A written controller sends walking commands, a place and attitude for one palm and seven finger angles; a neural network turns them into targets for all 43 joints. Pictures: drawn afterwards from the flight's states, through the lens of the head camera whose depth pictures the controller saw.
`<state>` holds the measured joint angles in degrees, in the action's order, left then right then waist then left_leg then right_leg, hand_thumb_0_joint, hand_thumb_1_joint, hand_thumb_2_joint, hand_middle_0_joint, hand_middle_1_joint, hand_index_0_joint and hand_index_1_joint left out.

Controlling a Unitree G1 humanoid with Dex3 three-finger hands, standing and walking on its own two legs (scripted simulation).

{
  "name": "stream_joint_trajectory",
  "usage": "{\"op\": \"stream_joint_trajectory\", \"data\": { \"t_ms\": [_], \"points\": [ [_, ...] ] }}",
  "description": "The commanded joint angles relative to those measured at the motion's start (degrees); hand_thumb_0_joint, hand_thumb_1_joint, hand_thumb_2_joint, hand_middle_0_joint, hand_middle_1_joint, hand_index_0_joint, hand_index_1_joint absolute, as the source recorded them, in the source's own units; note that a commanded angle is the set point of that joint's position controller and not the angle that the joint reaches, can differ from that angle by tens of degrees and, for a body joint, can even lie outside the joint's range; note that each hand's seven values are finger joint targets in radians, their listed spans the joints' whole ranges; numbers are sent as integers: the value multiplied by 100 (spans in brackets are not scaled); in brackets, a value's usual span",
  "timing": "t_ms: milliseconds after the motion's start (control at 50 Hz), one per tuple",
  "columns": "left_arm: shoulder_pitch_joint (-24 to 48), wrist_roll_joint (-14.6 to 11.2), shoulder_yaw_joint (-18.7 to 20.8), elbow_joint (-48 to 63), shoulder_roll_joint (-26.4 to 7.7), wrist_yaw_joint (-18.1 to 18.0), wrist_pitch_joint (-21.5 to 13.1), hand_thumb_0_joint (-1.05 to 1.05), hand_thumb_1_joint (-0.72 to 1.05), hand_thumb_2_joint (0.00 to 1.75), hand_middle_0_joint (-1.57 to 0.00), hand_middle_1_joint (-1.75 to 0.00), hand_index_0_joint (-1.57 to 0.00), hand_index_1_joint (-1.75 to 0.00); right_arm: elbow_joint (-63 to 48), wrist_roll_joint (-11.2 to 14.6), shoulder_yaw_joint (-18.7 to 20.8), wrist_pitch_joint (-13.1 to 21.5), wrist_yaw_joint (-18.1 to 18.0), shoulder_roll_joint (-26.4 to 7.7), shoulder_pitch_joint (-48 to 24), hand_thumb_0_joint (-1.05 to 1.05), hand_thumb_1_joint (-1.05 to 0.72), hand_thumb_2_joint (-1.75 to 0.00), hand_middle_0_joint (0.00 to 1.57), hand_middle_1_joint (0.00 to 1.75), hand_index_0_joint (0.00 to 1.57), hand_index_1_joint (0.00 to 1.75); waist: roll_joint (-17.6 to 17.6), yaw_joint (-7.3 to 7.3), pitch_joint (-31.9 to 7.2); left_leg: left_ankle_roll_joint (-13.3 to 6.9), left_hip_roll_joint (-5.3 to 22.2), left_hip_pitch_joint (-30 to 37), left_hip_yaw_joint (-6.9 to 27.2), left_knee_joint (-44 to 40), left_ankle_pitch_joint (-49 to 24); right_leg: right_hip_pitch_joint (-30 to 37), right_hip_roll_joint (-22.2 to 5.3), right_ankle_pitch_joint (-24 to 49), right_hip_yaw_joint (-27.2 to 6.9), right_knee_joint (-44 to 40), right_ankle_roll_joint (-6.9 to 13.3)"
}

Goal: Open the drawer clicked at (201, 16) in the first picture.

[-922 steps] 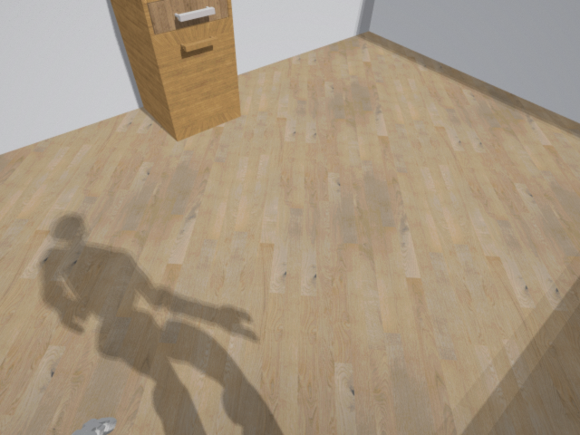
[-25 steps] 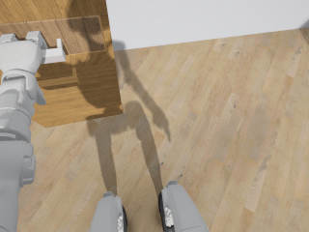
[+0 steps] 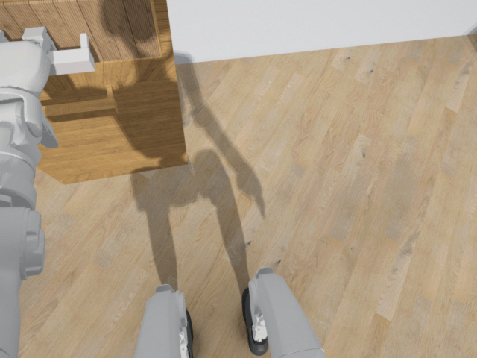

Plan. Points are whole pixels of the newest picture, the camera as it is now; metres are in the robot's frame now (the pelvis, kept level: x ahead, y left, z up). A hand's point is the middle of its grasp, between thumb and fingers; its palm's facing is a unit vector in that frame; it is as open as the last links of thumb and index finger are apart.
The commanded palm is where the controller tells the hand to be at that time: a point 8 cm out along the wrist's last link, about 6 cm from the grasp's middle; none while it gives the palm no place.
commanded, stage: lower the fingers behind the handle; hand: left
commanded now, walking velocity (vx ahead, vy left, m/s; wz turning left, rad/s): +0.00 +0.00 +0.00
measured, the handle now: (29, 54) +0.60 +0.27 +0.01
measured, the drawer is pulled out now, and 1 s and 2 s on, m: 0.00 0.00 0.05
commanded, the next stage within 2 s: close the thumb around the handle in 0.22 s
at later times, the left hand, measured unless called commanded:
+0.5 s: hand (35, 92) +0.55 +0.27 -0.01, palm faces -0.08 -0.01 -1.00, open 13.0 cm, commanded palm +0.54 +0.24 +0.03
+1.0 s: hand (35, 91) +0.55 +0.26 -0.01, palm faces -0.06 -0.01 -1.00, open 5.8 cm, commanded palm +0.54 +0.24 +0.03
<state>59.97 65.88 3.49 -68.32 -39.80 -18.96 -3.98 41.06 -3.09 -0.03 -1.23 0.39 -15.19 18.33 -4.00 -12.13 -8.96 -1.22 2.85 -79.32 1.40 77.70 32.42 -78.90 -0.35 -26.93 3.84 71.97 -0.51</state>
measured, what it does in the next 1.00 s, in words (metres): stands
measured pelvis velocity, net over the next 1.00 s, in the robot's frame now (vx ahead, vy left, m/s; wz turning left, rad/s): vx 0.00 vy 0.00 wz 0.00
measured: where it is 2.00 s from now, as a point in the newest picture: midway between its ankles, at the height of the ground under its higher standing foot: (220, 343)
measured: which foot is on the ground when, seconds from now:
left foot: down 0.00-1.00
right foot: down 0.00-1.00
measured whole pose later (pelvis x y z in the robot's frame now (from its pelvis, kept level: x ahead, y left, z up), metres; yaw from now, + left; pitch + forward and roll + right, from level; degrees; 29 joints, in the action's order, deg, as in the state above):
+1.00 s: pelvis +0.00 +0.00 +0.01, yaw +0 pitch +34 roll -4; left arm 58.5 65.4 3.7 -67.3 -38.2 -21.1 -3.1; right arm 41.0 -3.0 0.0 -1.6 0.9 -15.0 17.8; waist -4.1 -11.6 -8.6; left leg -1.5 2.7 -77.7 1.0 76.4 32.4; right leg -77.4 -0.4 -26.8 3.3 70.8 -0.9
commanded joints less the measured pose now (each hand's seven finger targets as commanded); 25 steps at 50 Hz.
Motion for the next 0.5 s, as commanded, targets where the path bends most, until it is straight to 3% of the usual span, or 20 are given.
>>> {"op": "stream_joint_trajectory", "data": {
  "t_ms": [0,60,80,160,220,260,280,300,340,360,380,400,480],
  "points": [
    [2041,-60,265,878,-1478,-134,-65,0,-50,30,-30,-120,-30,-120,-97,3,320,44,-91,-1098,1353,0,-90,-90,20,30,20,30,-709,-107,-3158,-158,-192,2149,116,-777,-2183,1806,314,1479,-32,-678,212],
    [2129,-34,309,1030,-1540,-181,-92,0,-50,30,-30,-120,-30,-120,-117,3,333,45,-83,-1108,1383,0,-90,-90,20,30,20,30,-838,-55,-3439,-132,-195,2316,169,-778,-2287,1765,314,1471,-19,-620,228],
    [2100,-25,191,901,-1382,-190,-47,0,-50,30,-30,-120,-30,-120,-107,11,334,46,-76,-1104,1384,0,-90,-90,20,30,20,30,-883,-97,-3300,-112,-186,2345,192,-803,-2265,1639,316,1399,5,-632,236],
    [2361,-36,198,873,-1418,-249,38,0,-50,30,-30,-120,-30,-120,-71,17,328,43,-67,-1130,1438,0,-90,-90,20,30,20,30,-765,-193,-3270,-121,-164,2349,243,-812,-2200,1538,314,1286,33,-639,219],
    [2283,-43,342,910,-1643,-235,111,0,-50,30,-30,-120,-30,-120,-77,11,312,22,-59,-1153,1448,0,-90,-90,20,30,20,30,-840,-87,-3410,-108,-179,2376,224,-837,-2266,1719,309,1380,24,-634,223],
    [2368,-23,219,1086,-1435,-215,103,0,-50,30,-30,-120,-30,-120,-88,5,346,20,-51,-1127,1467,0,-90,-90,20,30,20,30,-1075,-99,-3640,-65,-158,2751,291,-858,-2537,1580,306,1431,53,-623,232],
    [2246,-29,131,980,-1263,-205,132,0,-50,30,-30,-120,-30,-120,-60,12,365,24,-44,-1119,1481,0,-90,-90,20,30,20,30,-1005,-129,-3529,-48,-140,2853,330,-875,-2568,1461,315,1388,82,-656,233],
    [2337,-43,159,1093,-1302,-197,109,0,-50,30,-30,-120,-30,-120,-53,4,355,32,-40,-1118,1476,0,-90,-90,20,30,20,30,-1039,-119,-3456,-47,-132,2818,321,-886,-2563,1482,311,1384,87,-662,225],
    [2207,-63,274,978,-1437,-161,111,0,-39,35,-31,-121,-31,-121,-43,6,340,8,-45,-1136,1460,0,-90,-90,20,30,20,30,-848,-96,-3402,-63,-129,2773,325,-902,-2531,1551,319,1388,76,-667,227],
    [2264,-82,190,1029,-1334,-151,88,0,-33,37,-31,-122,-31,-122,-73,10,346,16,-62,-1115,1462,0,-90,-90,20,30,20,30,-831,-154,-3400,-87,-134,2723,303,-896,-2473,1574,315,1386,60,-698,212],
    [2159,-85,241,1015,-1399,-142,81,0,-28,40,-32,-122,-32,-122,-67,6,330,15,-59,-1119,1452,0,-90,-90,20,30,20,30,-851,-73,-3376,-85,-152,2641,278,-915,-2411,1654,315,1374,51,-700,224],
    [2236,-67,132,1052,-1271,-143,58,0,-22,42,-32,-123,-32,-123,-67,14,344,28,-67,-1100,1436,0,-90,-90,20,30,20,30,-883,-141,-3316,-85,-139,2677,287,-932,-2364,1570,316,1332,49,-730,224],
    [2157,-51,221,1154,-1317,-187,-44,0,0,52,-34,-125,-34,-125,-47,-14,350,36,-60,-1100,1441,0,-90,-90,20,30,20,30,-985,-60,-3329,-60,-128,2788,307,-928,-2544,1533,313,1394,66,-692,242]
  ]
}}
